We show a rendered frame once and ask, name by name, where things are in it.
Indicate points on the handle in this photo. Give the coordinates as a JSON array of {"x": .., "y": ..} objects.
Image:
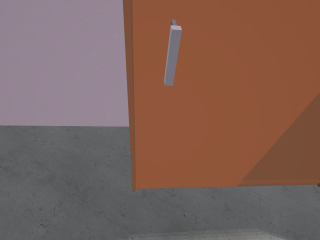
[{"x": 172, "y": 53}]

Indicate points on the wardrobe door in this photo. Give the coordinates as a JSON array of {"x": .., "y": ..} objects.
[
  {"x": 296, "y": 154},
  {"x": 245, "y": 70}
]

